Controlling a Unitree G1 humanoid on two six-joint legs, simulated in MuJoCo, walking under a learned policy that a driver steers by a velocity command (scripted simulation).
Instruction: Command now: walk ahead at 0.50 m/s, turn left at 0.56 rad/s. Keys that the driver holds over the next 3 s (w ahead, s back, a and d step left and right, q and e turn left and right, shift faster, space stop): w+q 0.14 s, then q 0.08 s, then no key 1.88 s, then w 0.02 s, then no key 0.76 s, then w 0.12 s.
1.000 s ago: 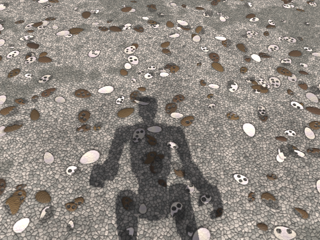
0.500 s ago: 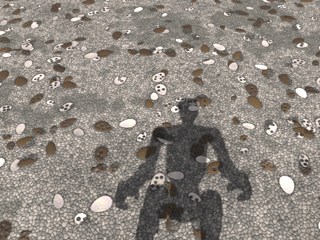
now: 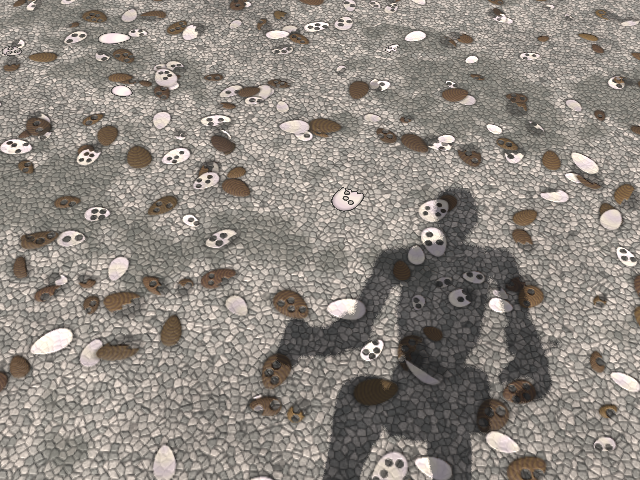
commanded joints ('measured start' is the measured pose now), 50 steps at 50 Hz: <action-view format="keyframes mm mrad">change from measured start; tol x16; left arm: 1 -2 66 17 -62 9 7 5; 8 -191 78 17 -117 -10 -12 -16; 15 156 202 64 -48 8 -1 -15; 22 -75 66 10 -45 19 36 -19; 50 2 62 -7 179 -3 94 14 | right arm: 1 -32 -171 -46 -78 5 -19 -21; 13 22 -94 -29 -80 2 23 -50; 15 264 -94 -12 -72 9 14 -47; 33 -135 -85 3 -102 -36 75 -38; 50 -82 -61 5 -28 -20 42 -40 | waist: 1 29 56 -59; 12 44 144 -110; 15 29 -307 -448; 20 0 -84 -132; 29 -9 -92 -151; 32 94 203 -121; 50 46 29 -78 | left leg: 1 9 242 -233 -173 264 199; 7 8 214 -262 -123 69 128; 12 116 172 -327 163 283 32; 13 48 119 -275 350 201 -12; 14 -205 -6 -170 656 -357 -86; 15 -365 -2 -146 875 -568 -117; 16 -409 46 -174 960 -493 -140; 30 203 179 -61 23 84 -69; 34 -47 203 -117 -32 -235 -32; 50 53 160 -60 70 163 -53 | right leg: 1 -23 3 -15 -167 140 38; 12 273 103 -13 -652 392 -43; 14 801 -267 344 -544 916 -252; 15 886 -387 621 -589 743 -360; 20 390 -145 190 -704 622 -246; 25 355 -129 87 -711 726 -264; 31 161 14 13 -637 -60 -72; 50 391 40 -43 -596 246 -24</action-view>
